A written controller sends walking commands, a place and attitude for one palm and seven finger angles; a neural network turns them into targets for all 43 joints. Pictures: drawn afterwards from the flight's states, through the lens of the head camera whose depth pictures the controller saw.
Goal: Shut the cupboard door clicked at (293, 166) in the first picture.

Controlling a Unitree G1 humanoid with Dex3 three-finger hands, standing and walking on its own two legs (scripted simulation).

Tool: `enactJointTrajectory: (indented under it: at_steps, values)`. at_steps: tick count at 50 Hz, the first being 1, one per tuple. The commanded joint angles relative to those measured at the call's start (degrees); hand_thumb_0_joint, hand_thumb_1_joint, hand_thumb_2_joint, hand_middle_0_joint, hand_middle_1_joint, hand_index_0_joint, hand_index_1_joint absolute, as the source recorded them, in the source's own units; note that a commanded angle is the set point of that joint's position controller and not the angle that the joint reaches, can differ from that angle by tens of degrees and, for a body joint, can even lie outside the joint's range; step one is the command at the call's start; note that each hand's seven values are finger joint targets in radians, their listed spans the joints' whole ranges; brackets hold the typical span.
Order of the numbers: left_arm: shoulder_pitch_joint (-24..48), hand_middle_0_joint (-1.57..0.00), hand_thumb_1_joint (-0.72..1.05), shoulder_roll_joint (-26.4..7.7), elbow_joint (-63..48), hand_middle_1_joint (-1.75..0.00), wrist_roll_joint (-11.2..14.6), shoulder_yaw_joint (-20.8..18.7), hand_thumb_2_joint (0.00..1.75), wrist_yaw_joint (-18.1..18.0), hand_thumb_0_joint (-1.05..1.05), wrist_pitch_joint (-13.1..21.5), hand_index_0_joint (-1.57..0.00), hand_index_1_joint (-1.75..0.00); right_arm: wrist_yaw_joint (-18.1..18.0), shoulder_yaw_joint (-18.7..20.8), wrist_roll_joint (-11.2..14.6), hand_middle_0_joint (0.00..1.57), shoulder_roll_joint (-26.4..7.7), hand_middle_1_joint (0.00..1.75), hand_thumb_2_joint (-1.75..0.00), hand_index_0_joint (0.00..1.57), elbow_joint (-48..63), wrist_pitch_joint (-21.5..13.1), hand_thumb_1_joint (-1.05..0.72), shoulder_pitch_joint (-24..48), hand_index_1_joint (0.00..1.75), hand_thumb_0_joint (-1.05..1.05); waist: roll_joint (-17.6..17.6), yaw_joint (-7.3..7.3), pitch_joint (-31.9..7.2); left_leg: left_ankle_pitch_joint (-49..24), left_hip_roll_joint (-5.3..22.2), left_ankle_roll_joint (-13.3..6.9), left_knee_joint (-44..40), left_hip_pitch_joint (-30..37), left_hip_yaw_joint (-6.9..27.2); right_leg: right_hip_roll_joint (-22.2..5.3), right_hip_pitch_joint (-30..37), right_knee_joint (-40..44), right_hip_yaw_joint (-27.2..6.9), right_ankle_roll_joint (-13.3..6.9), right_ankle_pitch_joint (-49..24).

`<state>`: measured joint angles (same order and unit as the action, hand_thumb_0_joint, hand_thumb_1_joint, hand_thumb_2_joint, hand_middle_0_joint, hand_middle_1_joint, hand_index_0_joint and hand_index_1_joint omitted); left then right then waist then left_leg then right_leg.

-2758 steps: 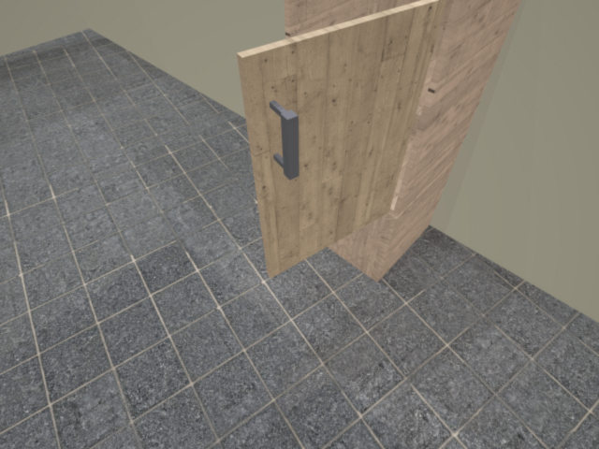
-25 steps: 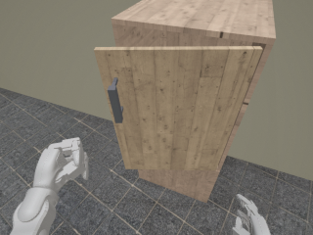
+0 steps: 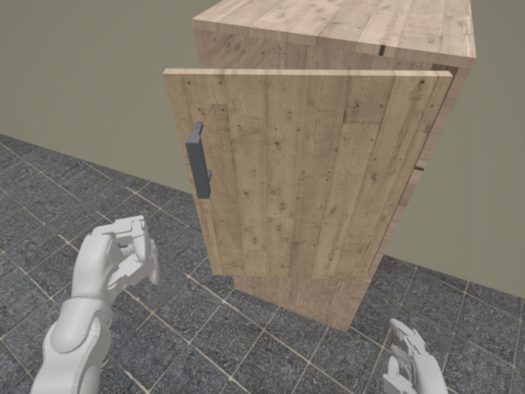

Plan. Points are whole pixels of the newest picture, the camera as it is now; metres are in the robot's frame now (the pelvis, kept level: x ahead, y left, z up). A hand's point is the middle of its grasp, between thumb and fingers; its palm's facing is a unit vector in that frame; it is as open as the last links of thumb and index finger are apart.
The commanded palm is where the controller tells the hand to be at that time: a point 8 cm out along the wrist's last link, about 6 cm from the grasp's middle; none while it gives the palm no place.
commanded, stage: bring the fist close to the handle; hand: left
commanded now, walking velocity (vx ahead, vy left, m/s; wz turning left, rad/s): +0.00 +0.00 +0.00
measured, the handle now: (201, 161) +0.46 +0.16 +0.12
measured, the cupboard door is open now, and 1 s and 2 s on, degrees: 20 20 10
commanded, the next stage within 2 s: push the door shut along its arc in 1.20 s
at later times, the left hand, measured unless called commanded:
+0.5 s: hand (191, 220) +0.32 +0.14 +0.12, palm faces +0.02 -1.00 -0.03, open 3.1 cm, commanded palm +0.30 +0.19 +0.12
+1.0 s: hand (208, 195) +0.37 +0.13 +0.12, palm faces +0.07 -1.00 -0.01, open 3.1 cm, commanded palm +0.34 +0.17 +0.12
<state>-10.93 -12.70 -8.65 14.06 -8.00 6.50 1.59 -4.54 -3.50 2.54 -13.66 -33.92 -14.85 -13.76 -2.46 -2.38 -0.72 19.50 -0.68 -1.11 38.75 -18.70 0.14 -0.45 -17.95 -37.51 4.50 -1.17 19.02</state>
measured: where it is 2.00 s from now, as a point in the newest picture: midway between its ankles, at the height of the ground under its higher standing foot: outside the picture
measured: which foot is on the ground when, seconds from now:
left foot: down 0.00-1.00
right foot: down 0.00-1.00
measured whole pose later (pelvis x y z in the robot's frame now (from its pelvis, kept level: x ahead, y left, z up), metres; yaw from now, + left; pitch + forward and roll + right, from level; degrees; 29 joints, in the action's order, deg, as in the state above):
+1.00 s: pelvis +0.01 -0.01 +0.00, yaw -2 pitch +2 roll +0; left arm 15.7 -9.9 18.2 9.6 -7.4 -0.8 3.3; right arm -2.9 -1.5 2.3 -14.1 -35.6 -5.8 -14.9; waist -1.9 0.3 -1.6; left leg 18.5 0.5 -0.3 35.5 -18.5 -1.9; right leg 0.8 -19.5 -35.9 2.4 -2.0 18.0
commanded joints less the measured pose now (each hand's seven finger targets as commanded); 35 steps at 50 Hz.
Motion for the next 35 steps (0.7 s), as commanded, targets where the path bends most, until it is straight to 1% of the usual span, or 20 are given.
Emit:
enactJointTrajectory:
  at_steps: [1, 2, 3, 5, 7, 8, 9, 11, 15, 16, 17, 19, 22, 25, 27, 28, 31, 32, 33, 35]
  values:
    - [17.11, -1.3, 0.9, -6.58, -10.45, -1.5, -0.53, -2.26, 0.9, -1.03, 0.0, 5.41, -1.3, -1.5, -0.11, 2.44, -0.02, 0.2, -6.61, 0.3, -0.9, 0.2, 7.8, -3.23, -0.9, 5.03, 0.3, 0.0, 0.15, 1.8, -8.1, -6.61, 0.2, -0.14, -7.32, 3.61, 2.29, 0.49, -0.75, 6.24, -1.76, 0.06, -5.29]
    - [15.27, -1.3, 0.9, -7.6, -8.01, -1.5, -0.84, -3.13, 0.9, -0.85, 0.0, 4.57, -1.3, -1.5, -0.1, 2.66, -0.01, 0.2, -7.02, 0.3, -0.9, 0.2, 7.69, -2.88, -0.9, 4.88, 0.3, 0.0, 2.27, 1.4, -8.5, -7.5, 0.22, -0.36, -7.11, 2.75, 2.05, 0.42, 0.4, 6.5, -2.11, 0.04, -6.17]
    - [15.18, -1.3, 0.9, -6.0, -6.97, -1.5, -0.95, -1.64, 0.9, -0.28, 0.0, 3.54, -1.3, -1.5, 0.05, 2.6, 0.14, 0.2, -6.81, 0.3, -0.9, 0.2, 8.13, -2.51, -0.9, 5.26, 0.3, 0.0, 2.17, 1.23, -8.94, -8.34, 0.08, -0.35, -7.17, 2.72, 1.53, 0.18, 1.09, 6.37, -2.2, 0.08, -7.47]
    - [15.06, -1.3, 0.9, -7.09, -4.9, -1.5, -0.66, -3.18, 0.9, 0.18, 0.0, 1.14, -1.3, -1.5, 0.07, 2.6, 0.32, 0.2, -6.88, 0.3, -0.9, 0.2, 8.5, -1.52, -0.9, 5.54, 0.3, 0.0, 1.66, 0.32, -9.59, -9.35, -0.07, -0.14, -7.37, 2.27, 1.14, 0.06, 2.39, 6.46, -2.29, 0.0, -9.15]
    - [17.91, -1.3, 0.9, -8.64, -3.1, -1.5, -0.49, -4.7, 0.9, -0.21, 0.0, -0.54, -1.3, -1.5, -0.12, 2.61, 0.44, 0.2, -6.99, 0.3, -0.9, 0.2, 8.53, -0.39, -0.9, 5.93, 0.3, 0.0, 2.95, 0.33, -8.94, -9.41, 0.0, -0.19, -7.51, 1.66, 0.92, -0.02, 2.93, 7.15, -2.58, 0.04, -8.81]
    - [19.87, -1.3, 0.9, -6.91, -4.19, -1.5, -0.12, -3.69, 0.9, -0.41, 0.0, -0.88, -1.3, -1.5, -0.04, 2.48, 0.42, 0.2, -6.63, 0.3, -0.9, 0.2, 9.1, -0.22, -0.9, 6.58, 0.3, 0.0, 2.95, 0.4, -9.14, -9.77, -0.12, -0.25, -7.55, 1.85, 0.73, -0.17, 3.04, 7.28, -2.71, 0.22, -9.38]
    - [21.43, -1.3, 0.9, -8.63, -4.42, -1.5, -0.12, -5.61, 0.9, -1.06, 0.0, -0.8, -1.3, -1.5, -0.06, 2.58, 0.33, 0.2, -6.68, 0.3, -0.9, 0.2, 8.99, -0.03, -0.9, 6.55, 0.3, 0.0, 2.61, 0.12, -9.76, -10.65, -0.06, -0.17, -7.59, 2.4, 0.75, -0.04, 3.35, 7.04, -2.59, 0.08, -10.36]
    - [23.86, -1.3, 0.9, -7.08, -7.02, -1.5, -0.29, -4.42, 0.9, -2.07, 0.0, 0.41, -1.3, -1.5, 0.16, 2.57, 0.11, 0.2, -6.34, 0.3, -0.9, 0.2, 9.33, 0.03, -0.9, 6.67, 0.3, 0.0, 1.15, 0.31, -12.06, -13.14, -0.04, -0.04, -7.41, 4.34, 0.68, 0.24, 3.84, 6.14, -2.17, -0.09, -13.09]
    - [27.06, -1.3, 0.9, -4.71, -7.13, -1.5, -1.43, -1.42, 0.9, -3.41, 0.0, 3.83, -1.3, -1.5, 0.83, 2.95, -0.23, 0.2, -6.26, 0.3, -0.9, 0.2, 8.25, -0.26, -0.9, 5.54, 0.3, 0.0, 1.19, 1.64, -12.58, -15.17, 0.4, 0.09, -6.81, 6.14, 0.88, 0.67, 2.5, 5.19, -1.72, -0.13, -15.19]
    - [26.04, -1.3, 0.9, -4.06, -6.25, -1.5, -1.75, -0.74, 0.9, -3.43, 0.0, 4.06, -1.3, -1.5, 0.99, 3.03, -0.28, 0.2, -6.37, 0.3, -0.9, 0.2, 8.25, -0.19, -0.9, 5.25, 0.3, 0.0, 0.88, 1.44, -12.82, -15.41, 0.43, 0.11, -6.75, 6.1, 0.9, 0.69, 2.4, 4.93, -1.65, -0.16, -15.54]
    - [25.9, -1.3, 0.9, -5.43, -4.69, -1.5, -2.3, -1.48, 0.9, -3.63, 0.0, 4.06, -1.3, -1.5, 1.09, 3.28, -0.23, 0.2, -6.75, 0.3, -0.9, 0.2, 7.89, 0.03, -0.9, 4.99, 0.3, 0.0, 1.79, 1.62, -12.63, -15.42, 0.5, 0.02, -6.48, 5.69, 0.64, 0.53, 2.65, 5.1, -1.91, -0.12, -15.68]
    - [25.97, -1.3, 0.9, -2.78, -3.38, -1.5, -2.81, 1.3, 0.9, -3.36, 0.0, 3.19, -1.3, -1.5, 1.34, 3.23, -0.09, 0.2, -6.51, 0.3, -0.9, 0.2, 8.12, 0.55, -0.9, 5.0, 0.3, 0.0, 0.55, 1.79, -12.21, -15.03, 0.31, 0.09, -6.68, 5.64, 0.47, 0.38, 2.3, 5.08, -1.81, -0.12, -15.79]
    - [28.18, -1.3, 0.9, -5.02, 1.12, -1.5, -3.09, -0.66, 0.9, -3.73, 0.0, 0.82, -1.3, -1.5, 1.05, 3.37, 0.03, 0.2, -7.2, 0.3, -0.9, 0.2, 7.65, 2.02, -0.9, 4.8, 0.3, 0.0, 3.64, 1.94, -10.43, -12.77, 0.18, -0.11, -7.0, 4.1, 0.43, 0.36, 2.19, 6.27, -2.14, 0.06, -13.92]
    - [34.03, -1.3, 0.9, -4.27, 1.19, -1.5, -2.9, -0.45, 0.9, -4.83, 0.0, -0.22, -1.3, -1.5, 0.73, 3.19, 0.06, 0.2, -6.72, 0.3, -0.9, 0.2, 8.25, 3.07, -0.9, 5.79, 0.3, 0.0, 4.08, 2.14, -11.37, -11.51, -0.06, -0.2, -7.22, 4.36, 0.29, 0.28, 2.24, 6.76, -2.47, 0.2, -12.52]
    - [37.2, -1.3, 0.9, -6.97, 0.85, -1.5, -3.03, -2.82, 0.9, -5.98, 0.0, 0.62, -1.3, -1.5, 0.59, 3.26, -0.15, 0.2, -6.88, 0.3, -0.9, 0.2, 7.76, 3.54, -0.9, 5.74, 0.3, 0.0, 4.16, 1.93, -13.45, -12.43, 0.06, -0.26, -6.97, 4.97, 0.06, 0.22, 3.6, 6.79, -3.0, 0.19, -13.45]
    - [38.31, -1.3, 0.9, -5.31, 0.37, -1.5, -3.19, -1.57, 0.9, -6.32, 0.0, 1.27, -1.3, -1.5, 0.67, 3.19, -0.2, 0.2, -6.41, 0.3, -0.9, 0.2, 8.09, 3.62, -0.9, 6.22, 0.3, 0.0, 3.07, 1.92, -14.22, -13.45, 0.09, -0.22, -7.04, 5.62, -0.03, 0.15, 3.9, 6.31, -2.77, 0.06, -14.56]
    - [40.97, -1.3, 0.9, -3.65, 1.59, -1.5, -3.5, -0.23, 0.9, -7.13, 0.0, 3.37, -1.3, -1.5, 1.1, 3.18, -0.36, 0.2, -6.07, 0.3, -0.9, 0.2, 7.46, 3.47, -0.9, 5.68, 0.3, 0.0, 0.6, 2.02, -15.8, -15.42, 0.11, 0.05, -6.47, 6.95, -0.11, 0.37, 3.64, 5.48, -2.64, -0.16, -17.01]
    - [40.88, -1.3, 0.9, -5.11, 3.87, -1.5, -3.82, -1.19, 0.9, -7.37, 0.0, 3.73, -1.3, -1.5, 1.15, 3.28, -0.35, 0.2, -6.45, 0.3, -0.9, 0.2, 6.79, 3.71, -0.9, 5.05, 0.3, 0.0, 2.25, 2.24, -15.42, -15.31, 0.33, 0.04, -6.4, 6.39, 0.06, 0.48, 3.71, 5.52, -2.65, -0.12, -16.89]
    - [40.51, -1.3, 0.9, -2.99, 5.47, -1.5, -3.91, 0.61, 0.9, -7.09, 0.0, 3.69, -1.3, -1.5, 1.26, 3.27, -0.34, 0.2, -6.28, 0.3, -0.9, 0.2, 7.04, 3.89, -0.9, 5.3, 0.3, 0.0, 1.94, 2.4, -14.56, -14.63, 0.21, -0.04, -6.49, 6.0, -0.24, 0.34, 3.2, 5.7, -2.73, 0.02, -16.73]
    - [41.82, -1.3, 0.9, -2.62, 9.95, -1.5, -4.16, 1.14, 0.9, -6.78, 0.0, 3.08, -1.3, -1.5, 1.29, 3.35, -0.16, 0.2, -6.57, 0.3, -0.9, 0.2, 6.54, 4.47, -0.9, 4.75, 0.3, 0.0, 3.16, 2.9, -12.58, -12.87, 0.07, -0.02, -6.52, 4.74, -0.29, 0.41, 2.0, 6.23, -2.8, 0.1, -15.42]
